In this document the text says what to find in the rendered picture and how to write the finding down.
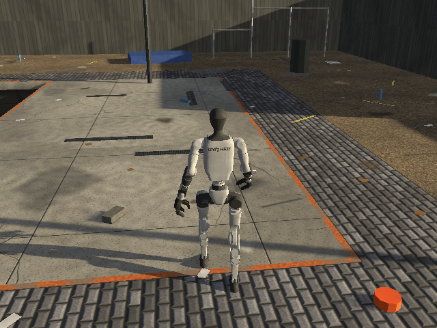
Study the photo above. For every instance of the left robot hand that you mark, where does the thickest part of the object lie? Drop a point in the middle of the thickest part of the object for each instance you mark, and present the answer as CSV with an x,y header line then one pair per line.
x,y
178,207

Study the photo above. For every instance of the robot right shin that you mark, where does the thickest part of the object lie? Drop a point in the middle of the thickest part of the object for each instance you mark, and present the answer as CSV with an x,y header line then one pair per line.
x,y
234,259

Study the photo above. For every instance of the robot right upper arm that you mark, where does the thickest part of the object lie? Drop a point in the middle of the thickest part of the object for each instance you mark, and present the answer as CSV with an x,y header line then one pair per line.
x,y
242,154

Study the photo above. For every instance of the robot right forearm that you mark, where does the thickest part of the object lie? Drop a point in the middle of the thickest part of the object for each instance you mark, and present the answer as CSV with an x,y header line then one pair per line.
x,y
248,175

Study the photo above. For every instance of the robot left upper arm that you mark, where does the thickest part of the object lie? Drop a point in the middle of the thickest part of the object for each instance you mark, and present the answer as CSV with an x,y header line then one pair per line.
x,y
196,145

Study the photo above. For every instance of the left robot foot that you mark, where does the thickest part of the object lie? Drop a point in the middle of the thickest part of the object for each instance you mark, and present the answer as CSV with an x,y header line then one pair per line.
x,y
204,262

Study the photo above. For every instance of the robot left forearm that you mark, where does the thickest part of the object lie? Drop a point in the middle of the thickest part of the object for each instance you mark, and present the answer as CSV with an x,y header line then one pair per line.
x,y
186,180

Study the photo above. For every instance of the right robot hand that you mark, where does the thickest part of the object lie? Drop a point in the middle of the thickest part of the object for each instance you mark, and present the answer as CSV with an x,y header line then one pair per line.
x,y
245,186

